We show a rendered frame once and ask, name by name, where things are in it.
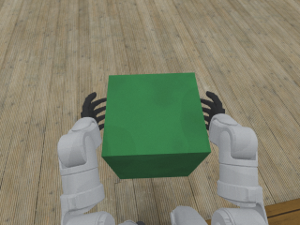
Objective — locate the left robot hand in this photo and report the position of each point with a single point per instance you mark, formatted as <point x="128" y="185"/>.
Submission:
<point x="88" y="109"/>

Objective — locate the left robot upper arm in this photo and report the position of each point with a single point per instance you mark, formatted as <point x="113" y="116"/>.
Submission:
<point x="96" y="218"/>

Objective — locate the robot left forearm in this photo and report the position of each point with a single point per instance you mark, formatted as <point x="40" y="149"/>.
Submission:
<point x="78" y="164"/>

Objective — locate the robot right thigh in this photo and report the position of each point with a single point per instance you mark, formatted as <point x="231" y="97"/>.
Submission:
<point x="186" y="215"/>

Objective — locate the right robot hand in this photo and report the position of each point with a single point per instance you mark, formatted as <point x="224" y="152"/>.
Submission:
<point x="215" y="105"/>

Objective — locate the carton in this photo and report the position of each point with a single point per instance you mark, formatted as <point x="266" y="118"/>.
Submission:
<point x="154" y="125"/>

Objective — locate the robot right forearm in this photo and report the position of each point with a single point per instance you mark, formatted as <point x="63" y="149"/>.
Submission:
<point x="238" y="181"/>

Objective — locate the right robot upper arm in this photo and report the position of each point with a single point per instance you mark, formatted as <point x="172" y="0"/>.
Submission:
<point x="237" y="216"/>

